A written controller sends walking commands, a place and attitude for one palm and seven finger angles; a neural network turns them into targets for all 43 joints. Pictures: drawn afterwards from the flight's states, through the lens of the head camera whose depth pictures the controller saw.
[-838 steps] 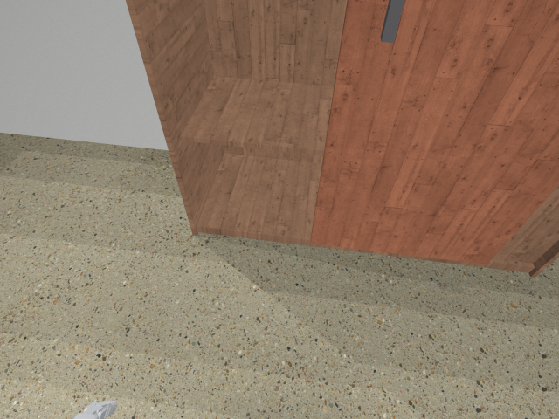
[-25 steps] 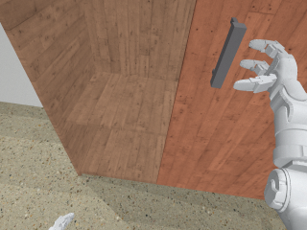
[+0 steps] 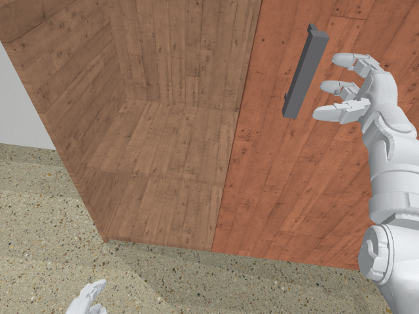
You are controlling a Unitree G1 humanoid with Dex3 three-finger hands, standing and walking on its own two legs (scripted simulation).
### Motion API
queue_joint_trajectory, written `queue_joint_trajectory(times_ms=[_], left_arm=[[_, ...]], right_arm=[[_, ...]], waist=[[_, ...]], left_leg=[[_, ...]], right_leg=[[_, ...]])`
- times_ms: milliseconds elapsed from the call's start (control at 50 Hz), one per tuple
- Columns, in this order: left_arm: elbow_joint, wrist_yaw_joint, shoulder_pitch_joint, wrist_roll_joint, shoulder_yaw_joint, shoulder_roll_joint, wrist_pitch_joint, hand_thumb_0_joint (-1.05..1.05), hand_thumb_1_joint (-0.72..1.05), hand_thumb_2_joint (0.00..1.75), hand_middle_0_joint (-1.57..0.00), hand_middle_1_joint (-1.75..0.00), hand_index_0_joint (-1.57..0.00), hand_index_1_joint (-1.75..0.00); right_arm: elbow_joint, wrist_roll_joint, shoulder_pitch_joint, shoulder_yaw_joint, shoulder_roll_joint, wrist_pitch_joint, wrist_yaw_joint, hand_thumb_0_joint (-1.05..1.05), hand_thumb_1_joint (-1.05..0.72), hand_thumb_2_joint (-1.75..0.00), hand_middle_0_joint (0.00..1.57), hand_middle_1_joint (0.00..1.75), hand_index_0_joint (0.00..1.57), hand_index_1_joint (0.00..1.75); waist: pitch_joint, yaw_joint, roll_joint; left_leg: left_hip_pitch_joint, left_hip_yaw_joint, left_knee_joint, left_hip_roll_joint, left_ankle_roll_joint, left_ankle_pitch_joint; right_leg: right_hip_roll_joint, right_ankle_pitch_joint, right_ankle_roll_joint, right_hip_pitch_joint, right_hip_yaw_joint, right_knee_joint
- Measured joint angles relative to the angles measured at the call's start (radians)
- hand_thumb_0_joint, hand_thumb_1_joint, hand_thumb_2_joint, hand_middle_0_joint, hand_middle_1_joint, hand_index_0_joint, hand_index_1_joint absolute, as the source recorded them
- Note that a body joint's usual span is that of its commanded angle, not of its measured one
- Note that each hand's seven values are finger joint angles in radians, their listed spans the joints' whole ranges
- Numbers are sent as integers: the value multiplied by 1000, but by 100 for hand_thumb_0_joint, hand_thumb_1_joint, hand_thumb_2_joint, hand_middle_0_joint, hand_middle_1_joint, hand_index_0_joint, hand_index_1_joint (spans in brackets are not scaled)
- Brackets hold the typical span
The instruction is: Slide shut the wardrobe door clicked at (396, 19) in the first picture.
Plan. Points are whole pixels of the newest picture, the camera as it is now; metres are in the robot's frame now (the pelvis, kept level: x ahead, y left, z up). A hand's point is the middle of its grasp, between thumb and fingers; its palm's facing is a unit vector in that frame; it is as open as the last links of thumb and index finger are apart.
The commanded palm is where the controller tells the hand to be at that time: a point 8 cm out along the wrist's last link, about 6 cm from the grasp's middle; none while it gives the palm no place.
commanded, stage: feel for the door with the fingertips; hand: right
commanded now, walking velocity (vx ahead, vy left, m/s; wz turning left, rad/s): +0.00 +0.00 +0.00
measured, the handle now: (300, 72) +0.52 -0.11 +0.24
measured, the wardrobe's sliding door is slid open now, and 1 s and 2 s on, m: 0.51 0.51 0.51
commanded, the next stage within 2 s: slide the fingers in behind the handle in 0.68 s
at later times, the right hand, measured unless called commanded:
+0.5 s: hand (312, 85) +0.47 -0.12 +0.25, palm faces +0.01 +1.00 +0.00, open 13.9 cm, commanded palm +0.45 -0.18 +0.25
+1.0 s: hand (312, 83) +0.47 -0.12 +0.25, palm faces +0.01 +1.00 +0.00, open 13.8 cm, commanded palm +0.45 -0.18 +0.25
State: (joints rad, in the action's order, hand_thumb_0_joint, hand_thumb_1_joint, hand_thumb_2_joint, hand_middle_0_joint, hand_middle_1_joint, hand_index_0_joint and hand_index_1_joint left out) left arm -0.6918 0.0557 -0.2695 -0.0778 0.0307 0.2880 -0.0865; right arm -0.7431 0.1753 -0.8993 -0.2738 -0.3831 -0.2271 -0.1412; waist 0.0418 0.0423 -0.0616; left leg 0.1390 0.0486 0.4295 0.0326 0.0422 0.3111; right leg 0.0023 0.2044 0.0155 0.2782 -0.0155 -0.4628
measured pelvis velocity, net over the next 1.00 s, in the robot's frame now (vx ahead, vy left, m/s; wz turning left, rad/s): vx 0.00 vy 0.00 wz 0.01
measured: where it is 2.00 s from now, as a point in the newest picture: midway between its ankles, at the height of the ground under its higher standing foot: outside the picture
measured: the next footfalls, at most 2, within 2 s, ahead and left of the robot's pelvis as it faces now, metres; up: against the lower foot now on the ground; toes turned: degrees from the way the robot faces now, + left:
none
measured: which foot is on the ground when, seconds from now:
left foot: down 0.00-1.00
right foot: down 0.00-1.00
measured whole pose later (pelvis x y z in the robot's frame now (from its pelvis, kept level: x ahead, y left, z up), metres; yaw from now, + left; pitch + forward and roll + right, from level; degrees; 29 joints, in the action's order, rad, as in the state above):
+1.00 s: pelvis +0.00 +0.00 +0.00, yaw +0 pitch +3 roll +0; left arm -0.74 0.04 -0.33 -0.06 0.01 0.29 -0.11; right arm -0.85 0.15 -1.00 -0.25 -0.32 -0.15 -0.07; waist 0.04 0.06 -0.06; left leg 0.17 0.04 0.44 0.03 0.04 0.31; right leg 0.00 0.21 0.01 0.30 -0.02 -0.47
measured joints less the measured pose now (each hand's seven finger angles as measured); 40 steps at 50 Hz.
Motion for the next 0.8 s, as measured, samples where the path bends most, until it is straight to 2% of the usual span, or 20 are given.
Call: queue_joint_trajectory(times_ms=[80, 160, 380, 640, 800], left_arm=[[-7, 0, -18, 0, -6, 2, -10, 1, 90, 89, -20, -30, -20, -30], [-27, -2, -35, 0, -10, 7, -22, 1, 90, 89, -20, -30, -20, -30], [-27, -17, -46, 13, -16, -2, -21, 1, 90, 89, -20, -30, -20, -30], [-34, -12, -30, 13, -17, -5, -9, 1, 90, 89, -20, -30, -20, -30], [-40, -12, -30, 16, -21, 2, -14, 1, 90, 89, -20, -30, -20, -30]], right_arm=[[-13, -4, -15, 13, -5, 20, 3, -1, 50, -30, 30, 120, 30, 120], [-19, 8, -34, 30, 21, 31, 5, -1, 50, -30, 30, 120, 30, 120], [2, -16, -26, 6, 71, 26, 68, -1, 50, -30, 30, 120, 30, 120], [-23, -24, -64, 20, 69, 5, 81, -1, 50, -30, 30, 120, 30, 120], [-112, -32, -119, 26, 59, 37, 75, -1, 50, -30, 34, 123, 33, 122]], waist=[[-8, 2, 0], [-8, 1, -1], [-2, 21, -1], [-2, 11, 1], [0, 9, 4]], left_leg=[[5, 2, 0, 0, 0, -2], [9, 4, 2, -2, -1, -1], [18, -20, 1, 1, -2, -3], [16, -12, -1, 3, 1, 2], [31, -2, 9, 2, 2, 5]], right_leg=[[0, -2, 0, 6, 2, -1], [3, -2, 1, 11, 4, -2], [-3, 1, 2, 7, -19, 7], [-4, 4, -1, 11, -10, 4], [-1, 4, -2, 29, 0, -6]])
